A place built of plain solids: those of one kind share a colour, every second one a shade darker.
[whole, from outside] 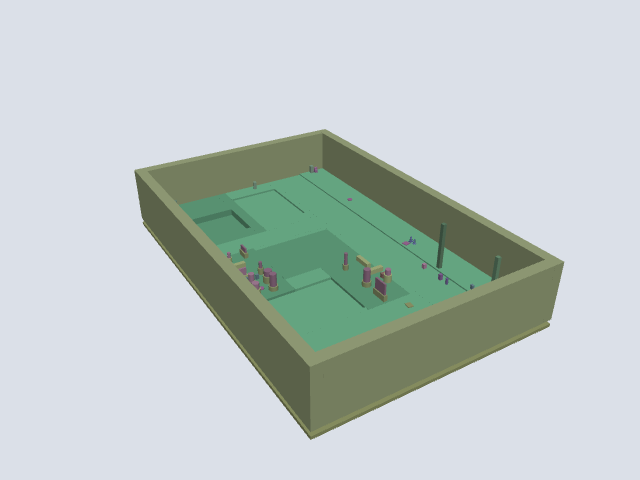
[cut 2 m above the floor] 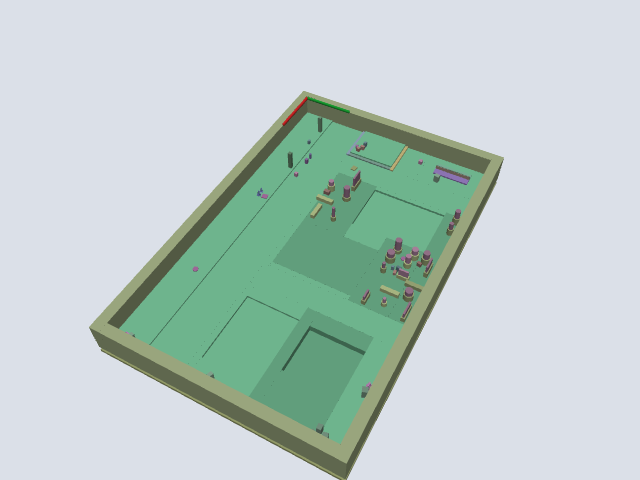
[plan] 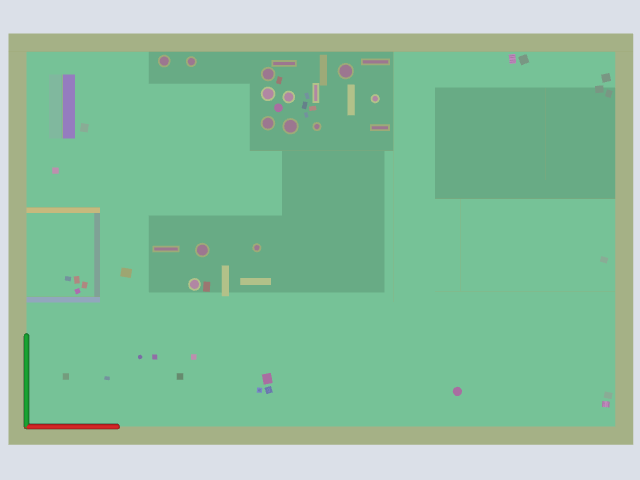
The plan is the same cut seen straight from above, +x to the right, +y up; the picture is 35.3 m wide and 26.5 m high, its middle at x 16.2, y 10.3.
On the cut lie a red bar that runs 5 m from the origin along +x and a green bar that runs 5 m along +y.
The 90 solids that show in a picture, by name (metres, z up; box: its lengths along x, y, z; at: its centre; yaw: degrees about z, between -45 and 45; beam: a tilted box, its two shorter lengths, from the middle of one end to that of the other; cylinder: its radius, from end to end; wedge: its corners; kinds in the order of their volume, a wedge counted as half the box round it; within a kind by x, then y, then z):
{
 "floor_1": {"box": [3.74, 4.63, 1.3], "at": [1.87, 9.47, -0.35]},
 "floor_2": {"box": [4.05, 2.4, 1.0], "at": [2.02, 13.3, -0.5]},
 "floor_3": {"box": [4.05, 6.2, 1.0], "at": [2.02, 17.6, -0.5]},
 "floor_4": {"box": [2.7, 13.85, 1.0], "at": [5.4, 13.78, -0.5]},
 "floor_5": {"box": [0.45, 7.28, 1.32], "at": [6.97, 15.29, -0.66]},
 "floor_6": {"box": [5.12, 7.28, 1.09], "at": [9.76, 15.29, -0.78]},
 "floor_7": {"box": [7.35, 4.25, 1.32], "at": [10.43, 9.53, -0.66]},
 "floor_8": {"box": [1.78, 3.57, 1.32], "at": [13.21, 13.44, -0.66]},
 "floor_9": {"box": [13.5, 0.55, 1.32], "at": [13.5, 7.12, -0.66]},
 "floor_10": {"box": [13.5, 1.77, 1.32], "at": [13.5, 19.82, -0.66]},
 "floor_11": {"box": [32.5, 3.15, 1.12], "at": [16.25, 1.57, -0.44]},
 "floor_12": {"box": [32.5, 3.7, 1.0], "at": [16.25, 5.0, -0.5]},
 "floor_13": {"box": [7.93, 3.71, 1.32], "at": [16.29, 17.07, -0.66]},
 "floor_14": {"box": [5.66, 7.82, 1.32], "at": [16.93, 11.31, -0.66]},
 "floor_15": {"box": [0.49, 7.82, 1.32], "at": [20.0, 11.31, -0.66]},
 "floor_16": {"box": [2.3, 13.85, 1.0], "at": [21.4, 13.78, -0.5]},
 "floor_17": {"box": [1.4, 5.12, 1.32], "at": [23.25, 10.01, -0.66]},
 "floor_18": {"box": [1.5, 5.12, 1.32], "at": [23.3, 16.16, -0.66]},
 "floor_19": {"box": [4.58, 5.12, 0.66], "at": [26.34, 16.16, -0.99]},
 "floor_20": {"box": [6.74, 5.12, 1.13], "at": [27.32, 10.01, -0.76]},
 "floor_21": {"box": [9.95, 0.6, 1.32], "at": [27.52, 7.15, -0.66]},
 "floor_22": {"box": [9.95, 1.03, 1.32], "at": [27.52, 13.09, -0.66]},
 "floor_23": {"box": [9.95, 1.98, 1.32], "at": [27.52, 19.71, -0.66]},
 "floor_24": {"box": [3.87, 5.12, 1.32], "at": [30.57, 16.16, -0.66]},
 "floor_25": {"box": [1.81, 5.12, 1.32], "at": [31.59, 10.01, -0.66]},
 "wall_1": {"box": [1.0, 20.7, 5.5], "at": [-0.5, 10.35, 1.75]},
 "wall_2": {"box": [34.5, 1.0, 5.5], "at": [16.25, -0.5, 1.75]},
 "wall_3": {"box": [34.5, 1.0, 5.5], "at": [16.25, 21.2, 1.75]},
 "wall_4": {"box": [1.0, 20.7, 5.5], "at": [33.0, 10.35, 1.75]},
 "floor_base_1": {"box": [34.5, 22.7, 0.3], "at": [16.25, 10.35, -1.57]},
 "piece_1": {"cylinder": 0.35, "from": [7.6, 20.18, 0.0], "to": [7.6, 20.18, 0.8]},
 "piece_2": {"box": [1.5, 0.37, 0.55], "at": [7.7, 9.8, 0.28]},
 "piece_3": {"cylinder": 0.3, "from": [9.1, 20.15, 0.0], "to": [9.1, 20.15, 0.7]},
 "piece_4": {"cylinder": 0.35, "from": [9.27, 7.85, 0.0], "to": [9.27, 7.85, 0.7]},
 "piece_5": {"cylinder": 0.4, "from": [9.7, 9.75, 0.0], "to": [9.7, 9.75, 0.45]},
 "piece_6": {"box": [0.4, 1.7, 0.43], "at": [10.97, 8.05, 0.21]},
 "piece_7": {"box": [1.7, 0.4, 0.43], "at": [12.65, 8.01, 0.21]},
 "piece_8": {"cylinder": 0.25, "from": [12.71, 9.87, 0.0], "to": [12.71, 9.87, 0.5]},
 "piece_9": {"cylinder": 0.4, "from": [13.33, 16.75, 0.0], "to": [13.33, 16.75, 0.4]},
 "piece_10": {"cylinder": 0.4, "from": [13.33, 18.37, 0.0], "to": [13.33, 18.37, 0.65]},
 "piece_11": {"cylinder": 0.4, "from": [13.34, 19.46, 0.0], "to": [13.34, 19.46, 0.7]},
 "piece_12": {"box": [1.4, 0.37, 0.6], "at": [14.22, 20.05, 0.3]},
 "piece_13": {"cylinder": 0.35, "from": [14.47, 18.19, 0.0], "to": [14.47, 18.19, 0.6]},
 "piece_14": {"cylinder": 0.45, "from": [14.57, 16.58, 0.0], "to": [14.57, 16.58, 0.65]},
 "piece_15": {"box": [0.37, 1.1, 0.45], "at": [15.97, 18.42, 0.23]},
 "piece_16": {"cylinder": 0.25, "from": [16.03, 16.56, 0.0], "to": [16.03, 16.56, 0.6]},
 "piece_17": {"box": [0.4, 1.7, 0.43], "at": [16.39, 19.67, 0.21]},
 "piece_18": {"cylinder": 0.45, "from": [17.62, 19.62, 0.0], "to": [17.62, 19.62, 0.65]},
 "piece_19": {"box": [0.4, 1.7, 0.43], "at": [17.91, 18.04, 0.21]},
 "piece_20": {"cylinder": 0.25, "from": [19.25, 18.1, 0.0], "to": [19.25, 18.1, 0.45]},
 "piece_21": {"box": [1.6, 0.37, 0.5], "at": [19.27, 20.14, 0.25]},
 "piece_22": {"box": [1.1, 0.37, 0.5], "at": [19.51, 16.5, 0.25]},
 "plant_1": {"cylinder": 0.25, "from": [7.6, 20.18, 0.8], "to": [7.6, 20.18, 1.66]},
 "plant_2": {"box": [1.3, 0.17, 1.06], "at": [7.7, 9.8, 1.08]},
 "plant_3": {"cylinder": 0.2, "from": [9.1, 20.15, 0.7], "to": [9.1, 20.15, 1.41]},
 "plant_4": {"cylinder": 0.25, "from": [9.27, 7.85, 0.7], "to": [9.27, 7.85, 1.21]},
 "plant_5": {"cylinder": 0.3, "from": [9.7, 9.75, 0.45], "to": [9.7, 9.75, 1.61]},
 "plant_6": {"cylinder": 0.15, "from": [12.71, 9.87, 0.5], "to": [12.71, 9.87, 1.66]},
 "plant_7": {"cylinder": 0.3, "from": [13.33, 16.75, 0.4], "to": [13.33, 16.75, 1.56]},
 "plant_8": {"cylinder": 0.3, "from": [13.33, 18.37, 0.65], "to": [13.33, 18.37, 1.21]},
 "plant_9": {"cylinder": 0.3, "from": [13.34, 19.46, 0.7], "to": [13.34, 19.46, 1.36]},
 "plant_10": {"box": [1.2, 0.17, 0.71], "at": [14.22, 20.05, 0.95]},
 "plant_11": {"cylinder": 0.25, "from": [14.47, 18.19, 0.6], "to": [14.47, 18.19, 1.41]},
 "plant_12": {"cylinder": 0.35, "from": [14.57, 16.58, 0.65], "to": [14.57, 16.58, 1.16]},
 "plant_13": {"box": [0.17, 0.9, 0.71], "at": [15.97, 18.42, 0.81]},
 "plant_14": {"cylinder": 0.35, "from": [17.62, 19.62, 0.65], "to": [17.62, 19.62, 1.11]},
 "plant_15": {"box": [1.4, 0.17, 0.51], "at": [19.27, 20.14, 0.76]},
 "plant_16": {"box": [0.9, 0.17, 0.46], "at": [19.51, 16.5, 0.73]},
 "step_terE_tread_1": {"box": [0.31, 4.63, 1.15], "at": [3.89, 9.47, -0.42]},
 "step_terN_tread_1": {"box": [4.05, 0.31, 1.15], "at": [2.02, 11.95, -0.42]},
 "step_terS_tread_1": {"box": [4.05, 0.31, 1.15], "at": [2.02, 7.0, -0.42]},
 "column_a0a_1": {"box": [0.35, 0.35, 4.38], "at": [2.17, 2.77, 2.31]},
 "column_a0a_2": {"box": [0.35, 0.35, 4.38], "at": [8.47, 2.77, 2.31]},
 "bin_1": {"box": [0.43, 0.47, 0.74], "at": [3.19, 16.5, 0.37], "yaw": -8.0},
 "bin_2": {"box": [0.49, 0.49, 0.91], "at": [27.45, 20.26, 0.46], "yaw": 20.0},
 "bin_3": {"box": [0.46, 0.4, 0.88], "at": [31.62, 18.62, 0.44], "yaw": 4.5},
 "bin_4": {"box": [0.41, 0.32, 0.79], "at": [31.88, 9.21, 0.4], "yaw": -17.4},
 "bin_5": {"box": [0.48, 0.45, 0.82], "at": [32.0, 19.25, 0.41], "yaw": 12.4},
 "bin_6": {"box": [0.45, 0.35, 0.84], "at": [32.11, 1.73, 0.54], "yaw": -11.3},
 "bin_7": {"box": [0.33, 0.41, 0.76], "at": [32.15, 18.38, 0.38], "yaw": -17.9},
 "seat_1": {"box": [0.69, 3.54, 0.14], "at": [2.33, 17.67, 0.37]},
 "sr00a_seat_1": {"box": [0.69, 3.54, 0.14], "at": [1.58, 17.67, 0.37]},
 "bag_1": {"box": [0.3, 0.41, 0.42], "at": [2.77, 8.1, 0.51], "yaw": 5.7},
 "bag_2": {"box": [0.38, 0.56, 0.41], "at": [9.94, 7.72, 0.2], "yaw": -4.0},
 "hose_coil_1": {"box": [0.51, 0.57, 0.12], "at": [13.29, 2.64, 0.13], "yaw": 11.1},
 "hose_coil_2": {"cylinder": 0.24, "from": [13.91, 17.6, -0.05], "to": [13.91, 17.6, 0.08]},
 "hose_coil_3": {"cylinder": 0.26, "from": [23.79, 1.94, 0.07], "to": [23.79, 1.94, 0.2]},
 "edge_bag_1": {"box": [0.35, 0.35, 0.4], "at": [1.6, 14.13, 0.2]},
 "back_1": {"box": [0.03, 3.54, 0.37], "at": [2.0, 17.67, 0.62]},
 "inway_hose_coil_1": {"box": [0.59, 0.5, 0.12], "at": [5.5, 8.49, 0.01], "yaw": -8.8}
}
